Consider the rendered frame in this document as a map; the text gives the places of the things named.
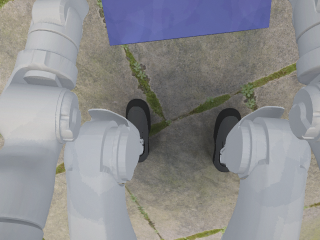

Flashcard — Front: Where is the carton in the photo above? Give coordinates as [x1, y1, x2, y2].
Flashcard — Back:
[101, 0, 272, 46]

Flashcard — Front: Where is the left robot foot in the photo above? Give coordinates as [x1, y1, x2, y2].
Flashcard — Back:
[126, 99, 151, 163]

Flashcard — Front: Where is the left robot upper arm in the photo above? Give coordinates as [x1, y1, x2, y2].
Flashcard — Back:
[0, 82, 82, 240]

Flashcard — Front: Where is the robot right thigh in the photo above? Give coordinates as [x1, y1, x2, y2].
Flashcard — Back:
[220, 117, 308, 240]

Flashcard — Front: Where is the right robot upper arm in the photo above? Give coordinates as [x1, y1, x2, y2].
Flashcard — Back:
[288, 81, 320, 170]

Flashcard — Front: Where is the robot right forearm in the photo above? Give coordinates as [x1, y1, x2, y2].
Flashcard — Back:
[288, 0, 320, 85]

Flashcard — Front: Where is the robot left forearm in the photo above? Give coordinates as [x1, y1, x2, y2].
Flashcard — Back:
[0, 0, 89, 135]

